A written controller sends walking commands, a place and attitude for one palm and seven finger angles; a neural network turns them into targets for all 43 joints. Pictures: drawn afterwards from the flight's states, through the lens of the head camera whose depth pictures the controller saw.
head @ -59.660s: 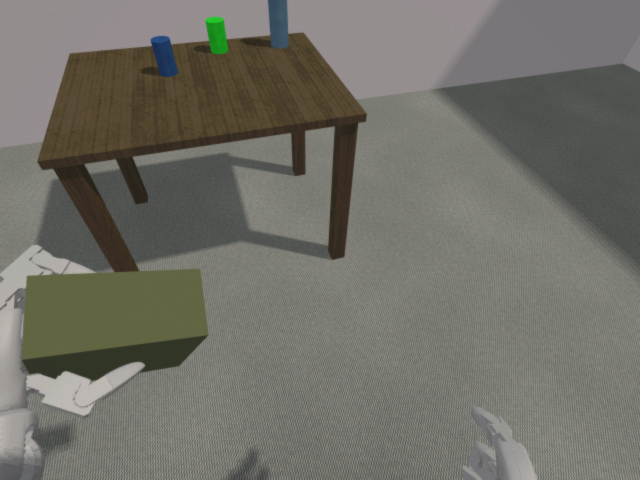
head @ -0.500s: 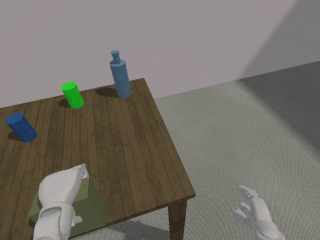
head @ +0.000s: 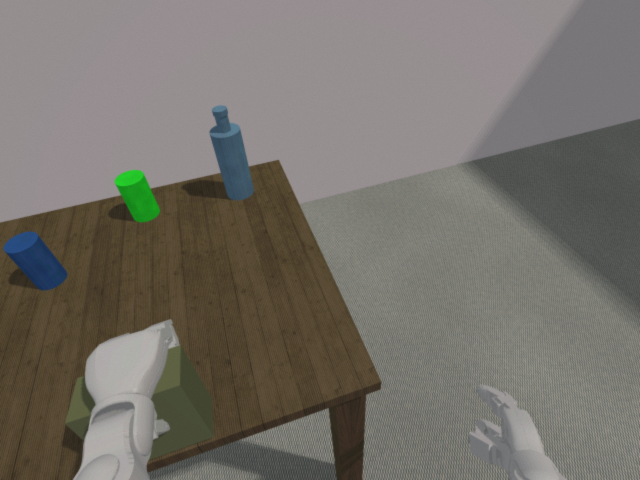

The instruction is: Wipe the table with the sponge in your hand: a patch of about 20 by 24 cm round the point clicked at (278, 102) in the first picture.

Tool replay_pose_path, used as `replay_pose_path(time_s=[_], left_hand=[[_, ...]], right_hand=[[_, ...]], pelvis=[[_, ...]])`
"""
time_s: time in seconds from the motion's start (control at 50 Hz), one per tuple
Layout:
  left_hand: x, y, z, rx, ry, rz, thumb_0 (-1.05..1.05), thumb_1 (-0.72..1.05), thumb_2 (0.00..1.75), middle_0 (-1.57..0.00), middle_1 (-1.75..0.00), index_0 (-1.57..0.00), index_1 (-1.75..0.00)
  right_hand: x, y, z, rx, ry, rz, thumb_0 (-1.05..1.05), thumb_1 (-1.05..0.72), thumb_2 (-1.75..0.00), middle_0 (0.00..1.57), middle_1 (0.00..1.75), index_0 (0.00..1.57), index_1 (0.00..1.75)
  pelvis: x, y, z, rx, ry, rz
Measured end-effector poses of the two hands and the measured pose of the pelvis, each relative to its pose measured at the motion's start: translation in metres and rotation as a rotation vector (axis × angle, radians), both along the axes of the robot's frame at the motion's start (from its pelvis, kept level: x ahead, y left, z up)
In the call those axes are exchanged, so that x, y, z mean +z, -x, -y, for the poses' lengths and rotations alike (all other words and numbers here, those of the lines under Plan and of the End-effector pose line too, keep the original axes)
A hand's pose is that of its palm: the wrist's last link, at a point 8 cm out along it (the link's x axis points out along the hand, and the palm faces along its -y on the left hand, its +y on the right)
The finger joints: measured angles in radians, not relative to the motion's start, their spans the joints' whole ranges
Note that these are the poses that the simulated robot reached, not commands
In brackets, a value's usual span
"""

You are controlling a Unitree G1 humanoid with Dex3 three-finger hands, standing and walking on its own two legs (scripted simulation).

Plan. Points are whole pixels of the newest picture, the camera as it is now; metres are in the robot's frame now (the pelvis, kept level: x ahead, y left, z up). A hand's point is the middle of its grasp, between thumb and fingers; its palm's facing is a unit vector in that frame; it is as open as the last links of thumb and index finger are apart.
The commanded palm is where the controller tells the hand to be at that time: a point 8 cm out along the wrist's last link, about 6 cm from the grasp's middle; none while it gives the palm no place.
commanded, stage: lower the sponge onto the table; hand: left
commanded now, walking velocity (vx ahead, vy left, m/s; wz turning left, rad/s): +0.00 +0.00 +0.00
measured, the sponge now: (155, 417) +0.20 +0.27 -0.05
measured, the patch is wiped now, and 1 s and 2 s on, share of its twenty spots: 0.00 0.20 0.30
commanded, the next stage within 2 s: wipe forward along the first lane in 0.50 s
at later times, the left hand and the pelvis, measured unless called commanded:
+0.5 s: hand (152, 384) +0.22 +0.26 +0.01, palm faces -0.05 -0.09 -0.99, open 10.6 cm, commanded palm +0.19 +0.26 +0.04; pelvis +0.01 -0.01 +0.00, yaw +0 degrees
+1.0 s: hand (148, 357) +0.25 +0.29 +0.01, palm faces -0.09 -0.06 -0.99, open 10.6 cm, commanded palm +0.23 +0.29 +0.04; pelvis +0.00 -0.01 -0.01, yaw +0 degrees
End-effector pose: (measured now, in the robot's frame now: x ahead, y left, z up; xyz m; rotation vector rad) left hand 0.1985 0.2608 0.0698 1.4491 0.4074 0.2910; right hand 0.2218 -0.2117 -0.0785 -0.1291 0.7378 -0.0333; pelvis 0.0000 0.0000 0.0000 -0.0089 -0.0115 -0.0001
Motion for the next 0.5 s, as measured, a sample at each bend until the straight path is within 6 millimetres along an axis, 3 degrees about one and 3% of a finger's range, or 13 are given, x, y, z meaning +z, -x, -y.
replay_pose_path(time_s=[0.22,0.5], left_hand=[[-0.003,-0.002,0.001,0.001,-0.007,-0.007,-0.01,-0.57,1.06,-0.70,-1.33,-0.71,-1.33],[-0.006,-0.003,0.002,0.014,-0.021,-0.002,-0.01,-0.57,1.06,-0.71,-1.33,-0.71,-1.33]], right_hand=[[-0.005,0.003,0.018,-0.034,0.012,-0.013,0.01,-0.90,-0.90,0.20,0.30,0.20,0.30],[-0.010,-0.002,0.015,-0.026,-0.005,-0.019,0.01,-0.90,-0.90,0.20,0.30,0.20,0.30]], pelvis=[[-0.001,-0.005,0.005,-0.007,-0.003,-0.020],[-0.002,-0.009,0.007,-0.004,-0.005,-0.043]])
